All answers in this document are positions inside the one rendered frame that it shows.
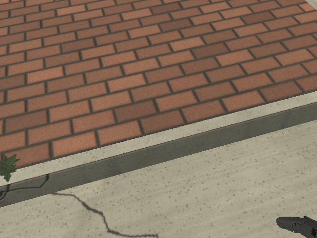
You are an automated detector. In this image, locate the robot right hand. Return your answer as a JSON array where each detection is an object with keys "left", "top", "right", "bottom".
[{"left": 276, "top": 216, "right": 317, "bottom": 238}]

